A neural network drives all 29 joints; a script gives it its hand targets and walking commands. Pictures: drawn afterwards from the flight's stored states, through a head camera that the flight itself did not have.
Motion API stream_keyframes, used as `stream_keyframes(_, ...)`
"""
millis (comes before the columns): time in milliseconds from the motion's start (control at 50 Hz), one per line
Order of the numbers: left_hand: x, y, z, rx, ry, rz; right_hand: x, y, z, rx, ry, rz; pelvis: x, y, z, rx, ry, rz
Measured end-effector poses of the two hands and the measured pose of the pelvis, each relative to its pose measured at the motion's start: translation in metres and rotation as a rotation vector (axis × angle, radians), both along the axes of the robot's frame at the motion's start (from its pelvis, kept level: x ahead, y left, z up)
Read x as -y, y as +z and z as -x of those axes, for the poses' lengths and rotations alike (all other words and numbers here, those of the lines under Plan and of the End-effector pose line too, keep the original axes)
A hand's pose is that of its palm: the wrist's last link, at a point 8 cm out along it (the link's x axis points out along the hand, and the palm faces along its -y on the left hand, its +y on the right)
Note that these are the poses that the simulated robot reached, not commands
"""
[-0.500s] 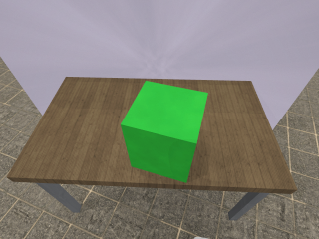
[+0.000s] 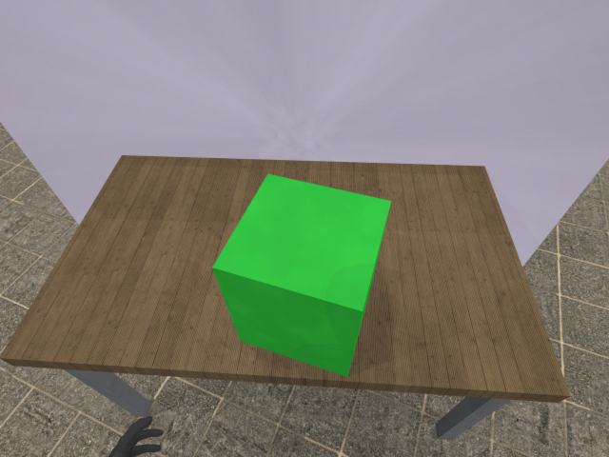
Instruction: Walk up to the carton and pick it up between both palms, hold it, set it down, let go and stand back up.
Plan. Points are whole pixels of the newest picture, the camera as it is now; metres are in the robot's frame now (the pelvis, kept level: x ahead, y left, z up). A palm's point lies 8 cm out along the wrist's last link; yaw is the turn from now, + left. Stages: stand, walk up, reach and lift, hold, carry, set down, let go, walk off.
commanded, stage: walk up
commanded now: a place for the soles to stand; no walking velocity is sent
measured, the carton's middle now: (308, 277) +0.41 +0.02 -0.07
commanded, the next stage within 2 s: reach and lift in 1.28 s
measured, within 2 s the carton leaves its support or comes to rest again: neither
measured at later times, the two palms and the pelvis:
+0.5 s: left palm out of the picture +0.07 +0.32 -0.12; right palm out of the picture +0.11 -0.27 -0.10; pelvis +0.01 +0.02 +0.01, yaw +2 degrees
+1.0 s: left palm out of the picture +0.08 +0.31 -0.11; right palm out of the picture +0.11 -0.27 -0.11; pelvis +0.01 +0.02 +0.01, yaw +2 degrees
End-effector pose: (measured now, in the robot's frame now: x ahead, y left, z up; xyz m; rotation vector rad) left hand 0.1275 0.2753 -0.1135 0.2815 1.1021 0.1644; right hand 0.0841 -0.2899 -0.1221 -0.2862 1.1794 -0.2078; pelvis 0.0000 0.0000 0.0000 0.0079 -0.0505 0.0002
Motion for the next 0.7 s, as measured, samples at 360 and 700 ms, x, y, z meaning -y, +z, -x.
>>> stream_keyframes(360, -0.041, 0.005, 0.045, -0.085, 0.093, -0.025, -0.017, 0.016, -0.026, 0.004, 0.065, 0.014, -0.015, 0.010, -0.009, -0.006, 0.031, 0.014)
stream_keyframes(700, -0.042, -0.004, 0.061, -0.140, 0.107, 0.007, -0.029, 0.018, -0.018, -0.006, 0.049, 0.018, -0.023, 0.011, -0.011, -0.006, 0.022, 0.008)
